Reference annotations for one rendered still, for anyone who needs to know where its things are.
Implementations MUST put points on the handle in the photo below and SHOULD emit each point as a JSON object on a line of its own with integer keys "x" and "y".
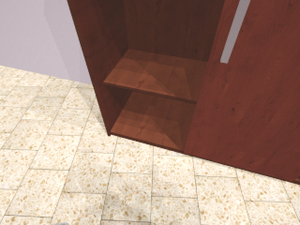
{"x": 234, "y": 31}

